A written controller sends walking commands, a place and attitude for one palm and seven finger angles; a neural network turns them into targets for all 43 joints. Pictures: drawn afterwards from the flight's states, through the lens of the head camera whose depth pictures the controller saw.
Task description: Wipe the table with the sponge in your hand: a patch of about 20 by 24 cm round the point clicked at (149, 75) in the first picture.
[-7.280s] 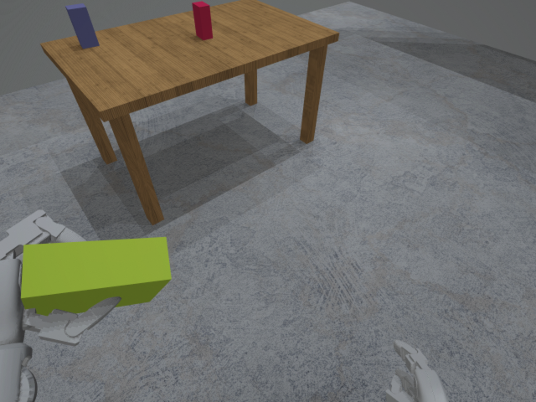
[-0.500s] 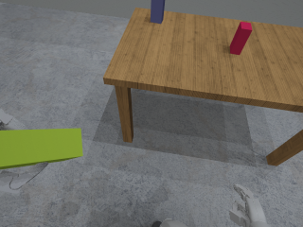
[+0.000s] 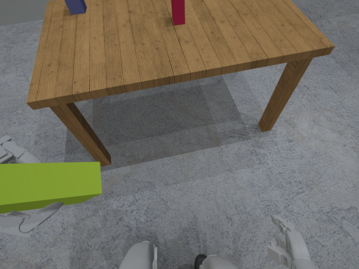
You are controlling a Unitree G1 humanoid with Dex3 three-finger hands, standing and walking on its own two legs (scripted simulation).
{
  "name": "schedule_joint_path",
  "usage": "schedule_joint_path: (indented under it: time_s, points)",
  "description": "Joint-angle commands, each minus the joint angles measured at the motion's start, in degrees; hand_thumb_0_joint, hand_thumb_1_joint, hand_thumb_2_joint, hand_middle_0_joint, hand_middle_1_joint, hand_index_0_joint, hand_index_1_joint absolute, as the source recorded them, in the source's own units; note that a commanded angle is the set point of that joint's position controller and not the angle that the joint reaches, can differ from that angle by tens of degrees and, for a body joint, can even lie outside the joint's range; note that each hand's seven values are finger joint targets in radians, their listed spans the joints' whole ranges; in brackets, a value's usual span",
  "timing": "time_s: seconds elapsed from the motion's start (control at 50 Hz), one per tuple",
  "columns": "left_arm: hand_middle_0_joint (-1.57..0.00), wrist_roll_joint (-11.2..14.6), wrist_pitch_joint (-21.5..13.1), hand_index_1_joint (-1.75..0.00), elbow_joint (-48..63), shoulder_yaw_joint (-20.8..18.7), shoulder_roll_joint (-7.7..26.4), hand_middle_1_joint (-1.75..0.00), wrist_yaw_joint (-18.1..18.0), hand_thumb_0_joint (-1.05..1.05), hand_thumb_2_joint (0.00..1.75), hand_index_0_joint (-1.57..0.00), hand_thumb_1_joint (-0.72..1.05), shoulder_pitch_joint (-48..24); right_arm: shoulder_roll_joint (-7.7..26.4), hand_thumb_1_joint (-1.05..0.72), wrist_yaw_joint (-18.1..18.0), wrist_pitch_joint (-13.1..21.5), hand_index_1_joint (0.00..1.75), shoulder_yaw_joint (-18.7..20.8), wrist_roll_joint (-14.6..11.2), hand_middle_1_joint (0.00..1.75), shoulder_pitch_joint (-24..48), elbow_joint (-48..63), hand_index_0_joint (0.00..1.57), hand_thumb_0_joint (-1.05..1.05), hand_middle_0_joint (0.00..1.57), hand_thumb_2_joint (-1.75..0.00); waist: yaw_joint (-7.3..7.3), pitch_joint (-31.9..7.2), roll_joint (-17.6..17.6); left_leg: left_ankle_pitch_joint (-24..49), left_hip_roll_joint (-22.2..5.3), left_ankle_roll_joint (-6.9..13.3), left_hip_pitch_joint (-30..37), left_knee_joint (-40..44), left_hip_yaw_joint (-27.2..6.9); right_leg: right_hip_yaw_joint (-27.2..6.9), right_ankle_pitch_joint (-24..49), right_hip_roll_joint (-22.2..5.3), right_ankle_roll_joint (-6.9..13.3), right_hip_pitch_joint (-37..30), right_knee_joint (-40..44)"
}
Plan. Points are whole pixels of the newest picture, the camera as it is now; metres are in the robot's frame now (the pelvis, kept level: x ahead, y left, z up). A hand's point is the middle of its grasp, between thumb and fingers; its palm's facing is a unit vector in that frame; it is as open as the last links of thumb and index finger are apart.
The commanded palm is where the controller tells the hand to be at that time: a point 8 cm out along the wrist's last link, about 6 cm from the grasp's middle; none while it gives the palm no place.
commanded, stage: turn to face it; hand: left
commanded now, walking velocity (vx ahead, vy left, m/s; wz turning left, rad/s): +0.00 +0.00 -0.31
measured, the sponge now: (61, 186) +0.24 +0.19 +0.13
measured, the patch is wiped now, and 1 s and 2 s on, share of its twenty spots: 0.00 0.00 0.00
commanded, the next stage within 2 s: take the last steps up to it in 0.38 s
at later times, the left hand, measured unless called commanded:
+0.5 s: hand (26, 222) +0.18 +0.20 +0.17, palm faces +0.32 -0.85 -0.42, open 9.1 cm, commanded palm +0.14 +0.24 +0.18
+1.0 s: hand (19, 245) +0.15 +0.20 +0.17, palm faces +0.32 -0.85 -0.42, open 9.1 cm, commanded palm +0.11 +0.24 +0.18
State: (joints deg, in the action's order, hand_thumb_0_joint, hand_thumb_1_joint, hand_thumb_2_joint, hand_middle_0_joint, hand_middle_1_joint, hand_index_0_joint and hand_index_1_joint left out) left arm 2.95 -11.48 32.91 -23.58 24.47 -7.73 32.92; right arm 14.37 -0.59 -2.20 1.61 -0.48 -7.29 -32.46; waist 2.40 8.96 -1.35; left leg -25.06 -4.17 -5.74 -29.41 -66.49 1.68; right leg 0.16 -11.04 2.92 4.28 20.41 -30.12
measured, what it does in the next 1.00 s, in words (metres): steps on the spot: left foot, then right foot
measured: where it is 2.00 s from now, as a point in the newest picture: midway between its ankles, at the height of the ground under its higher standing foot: outside the picture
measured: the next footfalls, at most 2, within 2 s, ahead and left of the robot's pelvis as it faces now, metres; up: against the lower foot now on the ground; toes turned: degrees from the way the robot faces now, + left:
left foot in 0.26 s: +0.00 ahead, +0.14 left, +0.00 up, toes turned -1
right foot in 0.54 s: -0.03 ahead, -0.14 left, +0.00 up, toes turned -14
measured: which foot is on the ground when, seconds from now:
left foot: up 0.00-0.24, down 0.26-0.54, up 0.56-0.94, down 0.96-1.00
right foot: down 0.00-0.28, up 0.30-0.52, down 0.54-1.00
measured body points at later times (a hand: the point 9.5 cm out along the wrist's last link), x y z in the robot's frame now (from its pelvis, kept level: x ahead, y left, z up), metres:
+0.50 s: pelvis -0.06 -0.02 +0.00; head -0.05 -0.02 +0.45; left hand +0.16 +0.24 +0.20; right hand +0.09 -0.22 -0.09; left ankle -0.04 +0.14 -0.73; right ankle -0.06 -0.12 -0.72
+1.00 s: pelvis -0.08 -0.02 +0.00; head -0.07 -0.01 +0.45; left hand +0.13 +0.24 +0.19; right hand +0.02 -0.31 -0.09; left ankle -0.06 +0.11 -0.74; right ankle -0.07 -0.13 -0.73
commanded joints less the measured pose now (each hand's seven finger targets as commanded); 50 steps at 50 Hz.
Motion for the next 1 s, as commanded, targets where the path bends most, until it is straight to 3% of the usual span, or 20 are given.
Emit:
schedule_joint_path:
  time_s: [0.0,0.1,0.18,0.22,0.26,0.28,0.32,0.36,0.44,0.48,0.5,0.54,0.58,0.64,0.7,0.8,0.88,0.9,0.94,0.98]
  points:
    - [-1.2,1.1,-4.0,-1.6,12.0,-10.9,10.3,-1.6,-2.8,0.0,1.3,-1.2,0.1,1.6,3.2,-0.9,-0.7,2.8,0.3,1.6,-0.2,0.3,3.4,8.5,0.2,0.0,0.2,-0.9,-3.01,-21.1,5.8,-0.3,-0.1,1.0,0.6,9.3,-1.6,-16.5,26.8,-17.1,5.2,-18.5,7.9]
    - [-1.2,0.5,-2.6,-1.6,8.9,-8.3,8.3,-1.6,-2.5,0.0,1.3,-1.2,0.1,0.7,4.5,-0.9,-1.1,3.3,0.3,2.0,-0.5,0.3,2.0,8.6,0.2,0.0,0.2,-0.9,-3.83,-19.0,8.0,-1.8,1.5,2.9,7.4,22.0,-0.6,-19.9,14.0,-16.9,5.7,-12.6,10.9]
    - [-1.2,-0.3,-2.4,-1.6,9.2,-6.0,7.3,-1.6,-2.1,0.0,1.3,-1.2,0.1,-3.0,4.6,-0.9,-1.4,3.3,0.3,1.7,-0.4,0.3,0.3,8.6,0.2,0.0,0.2,-0.9,-3.03,-18.6,6.1,3.1,2.4,4.3,17.5,36.2,0.4,-19.6,0.3,-14.3,2.5,-5.6,12.9]
    - [-1.2,-0.7,-3.2,-1.6,11.7,-4.9,7.5,-1.6,-1.8,0.0,1.3,-1.2,0.1,-6.6,5.4,-0.9,-2.0,3.9,0.3,1.8,0.0,0.3,-0.1,8.8,0.2,0.0,0.2,-0.9,-2.55,-16.2,0.0,4.6,-2.9,6.9,24.0,46.2,-3.2,-16.1,-5.6,-9.5,-0.8,1.7,7.4]
    - [-1.2,-1.7,-4.0,-1.6,13.1,-4.3,7.4,-1.6,-1.8,0.0,1.3,-1.2,0.1,-8.7,5.9,-0.9,-2.3,5.0,0.3,1.6,-0.1,0.3,0.7,10.0,0.2,0.0,0.2,-0.9,-3.72,-13.0,-14.8,17.2,-18.5,13.7,22.4,51.2,-16.2,-4.1,-14.7,-0.7,-5.0,9.1,-12.9]
    - [-1.2,-2.0,-3.9,-1.6,10.2,-5.0,8.0,-1.6,-2.0,0.0,1.3,-1.2,0.1,-8.1,4.2,-0.9,-2.4,5.9,0.3,1.4,-0.3,0.3,0.4,9.1,0.2,0.0,0.2,-0.9,-3.77,-12.5,-13.6,20.9,-19.9,15.0,17.5,51.3,-13.2,-2.0,-15.3,-0.6,-5.8,8.0,-24.8]
    - [-1.2,-2.3,-3.7,-1.6,9.5,-3.4,6.5,-1.6,-1.3,0.0,1.3,-1.2,0.1,-10.0,3.6,-0.9,-2.0,7.1,0.3,1.4,0.3,0.3,-0.1,8.3,0.2,0.0,0.2,-0.9,-3.31,-9.2,-13.4,19.8,-17.9,15.2,9.8,50.1,-8.7,-2.2,-14.0,-2.3,-6.3,6.4,-32.0]
    - [-1.2,-1.9,-3.0,-1.6,9.3,0.6,3.2,-1.6,-0.8,0.0,1.3,-1.2,0.1,-13.1,4.6,-0.9,-1.2,8.0,0.3,1.4,-0.5,0.3,-0.8,7.5,0.2,0.0,0.2,-0.9,-3.35,-7.7,-13.6,25.6,-14.7,12.3,12.5,47.2,-0.9,1.7,-14.1,-3.2,-6.8,5.7,-23.2]
    - [-1.2,-2.0,-2.2,-1.6,6.4,0.8,3.7,-1.6,-1.2,0.0,1.3,-1.2,0.1,-16.3,5.0,-0.9,-1.1,9.6,0.3,1.0,-0.4,0.3,-1.6,6.8,0.2,0.0,0.2,-0.9,-2.54,-8.6,-11.0,25.4,-13.8,9.7,14.1,42.5,-0.6,6.5,-11.3,-1.5,-7.4,-3.0,-7.1]
    - [-1.2,-2.3,-2.2,-1.6,5.1,0.1,4.4,-1.6,-1.2,0.0,1.3,-1.2,0.1,-18.4,4.9,-0.9,-1.1,10.1,0.3,1.1,-0.5,0.3,-0.9,6.4,0.2,0.0,0.2,-0.9,-2.84,-10.5,-9.3,17.5,-11.0,7.7,11.3,36.8,1.6,7.1,-3.4,-2.2,-7.0,-10.9,2.3]
    - [-1.2,-2.8,-2.1,-1.6,4.2,-0.6,5.4,-1.6,-1.4,0.0,1.3,-1.2,0.1,-17.7,4.3,-0.9,-1.2,9.8,0.3,0.9,-0.5,0.3,-1.0,6.3,0.2,0.0,0.2,-0.9,-2.27,-11.6,-4.7,9.9,-7.6,6.4,10.0,31.5,3.4,2.9,-1.2,-5.9,-5.0,-12.5,6.7]
    - [-1.2,-2.2,-2.1,-1.6,4.9,-4.7,10.2,-1.6,-2.4,0.0,1.3,-1.2,0.1,-16.0,2.0,-0.9,-1.7,8.9,0.3,-0.1,-0.2,0.3,1.5,6.9,0.2,0.0,0.2,-0.9,-3.0,-13.0,15.8,-7.6,1.6,4.3,-1.0,11.6,3.5,-21.8,2.8,-23.1,4.3,-13.9,14.3]
    - [-1.2,-1.4,-2.0,-1.6,5.0,-4.9,9.3,-1.6,-1.9,0.0,1.3,-1.2,0.1,-11.9,3.2,-0.9,-1.9,7.7,0.3,0.8,-0.3,0.3,2.5,6.3,0.2,0.0,0.2,-0.9,-3.12,-11.8,12.8,-0.4,0.0,4.4,-2.0,1.7,-2.8,-23.4,-14.1,-23.7,4.0,-9.9,19.0]
    - [-1.2,-1.0,-3.6,-1.6,7.1,-8.5,9.5,-1.6,-2.1,0.0,1.3,-1.2,0.1,-1.6,1.8,-0.9,-1.6,5.5,0.3,-0.2,-0.1,0.3,3.1,5.7,0.2,0.0,0.2,-0.9,-2.51,-14.3,5.5,4.4,-1.2,3.8,-3.9,4.9,-2.1,-13.0,-1.2,-21.9,5.0,-13.9,15.5]
    - [-1.2,-1.1,-4.8,-1.6,7.9,-9.0,9.1,-1.6,-2.4,0.0,1.3,-1.2,0.1,0.5,2.0,-0.9,-1.9,5.4,0.3,0.5,-0.1,0.3,2.6,6.0,0.2,0.0,0.2,-0.9,-2.46,-16.6,8.4,3.4,-1.2,4.2,-0.6,16.0,0.0,-8.3,3.4,-21.2,4.5,-16.7,14.4]
    - [-1.2,-1.4,-4.6,-1.6,7.6,-6.0,6.4,-1.6,-3.1,0.0,1.3,-1.2,0.1,-1.2,3.1,-0.9,-2.4,7.5,0.3,1.8,0.3,0.3,0.1,5.6,0.2,0.0,0.2,-0.9,-3.04,-15.9,8.2,1.3,0.8,5.9,5.2,29.0,3.7,-11.3,-4.5,-22.5,5.1,-16.0,14.9]
    - [-1.2,-2.1,-4.4,-1.6,7.1,-3.2,5.5,-1.6,-3.2,0.0,1.3,-1.2,0.1,-5.9,3.9,-0.9,-3.0,8.1,0.3,2.5,0.7,0.3,-2.7,4.8,0.2,0.0,0.2,-0.9,-1.83,-14.4,6.5,5.3,2.7,6.8,17.8,40.6,5.6,-8.0,-15.1,-18.9,1.7,-8.1,11.5]
    - [-1.2,-2.0,-4.7,-1.6,8.1,-2.4,5.0,-1.6,-3.1,0.0,1.3,-1.2,0.1,-8.1,4.4,-0.9,-3.4,8.4,0.3,2.7,0.6,0.3,-2.9,4.9,0.2,0.0,0.2,-0.9,-1.36,-13.7,2.5,4.4,1.4,7.9,21.5,44.3,3.9,-5.7,-15.8,-16.5,0.1,-4.8,7.0]
    - [-1.2,-2.6,-5.7,-1.6,9.5,-1.4,4.3,-1.6,-3.1,0.0,1.3,-1.2,0.1,-10.6,6.1,-0.9,-3.6,8.8,0.3,2.8,0.6,0.3,-2.1,5.6,0.2,0.0,0.2,-0.9,-1.79,-10.2,-14.4,-0.7,-11.7,14.4,25.6,51.3,-14.3,4.8,-18.7,-6.1,-4.4,7.8,-11.2]
    - [-1.2,-3.7,-6.0,-1.6,7.2,-2.3,7.0,-1.6,-2.7,0.0,1.3,-1.2,0.1,-12.2,4.6,-0.9,-3.5,9.9,0.3,2.5,0.3,0.3,-1.5,4.2,0.2,0.0,0.2,-0.9,-1.9,-7.7,-13.3,0.3,-16.2,18.6,19.4,54.9,-19.2,4.3,-20.3,-6.5,-4.8,10.9,-27.1]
